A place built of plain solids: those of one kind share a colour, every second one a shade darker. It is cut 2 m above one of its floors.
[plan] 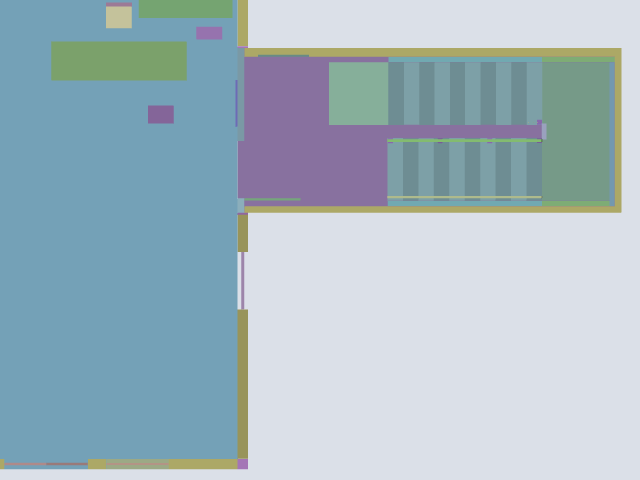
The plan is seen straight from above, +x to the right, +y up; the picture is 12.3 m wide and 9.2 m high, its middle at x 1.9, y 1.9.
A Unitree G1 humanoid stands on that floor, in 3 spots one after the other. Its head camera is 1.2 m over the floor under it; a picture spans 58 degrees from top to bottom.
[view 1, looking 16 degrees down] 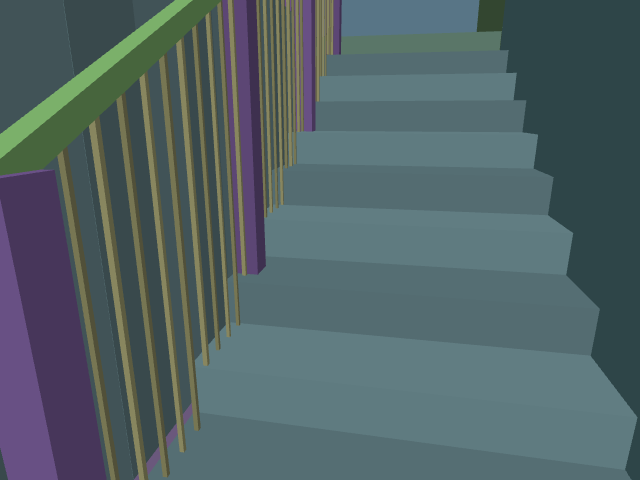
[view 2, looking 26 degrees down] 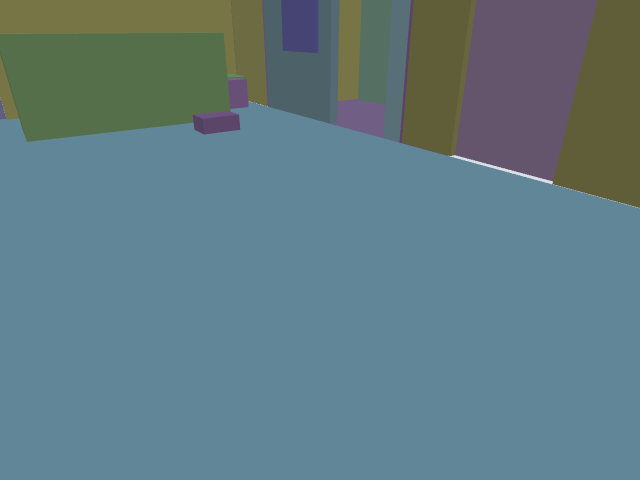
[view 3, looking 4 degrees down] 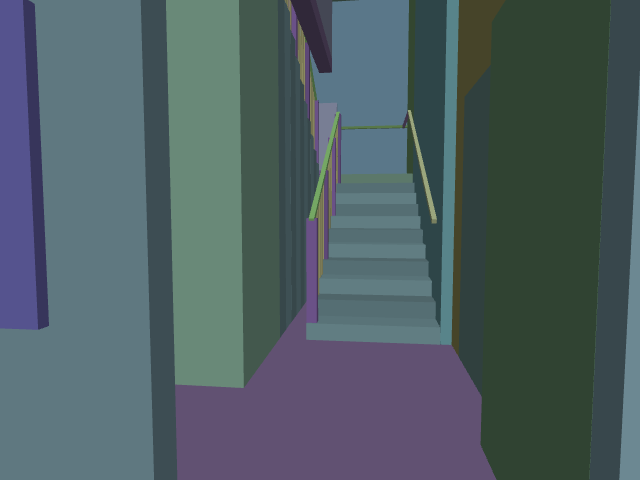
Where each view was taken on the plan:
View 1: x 2.74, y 3.25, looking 11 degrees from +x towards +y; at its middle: tread_slab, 1.73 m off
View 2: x -3.35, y -1.20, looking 55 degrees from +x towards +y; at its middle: lobby_floor_slab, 2.74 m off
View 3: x -0.68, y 3.25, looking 7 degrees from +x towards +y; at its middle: balusters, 4.52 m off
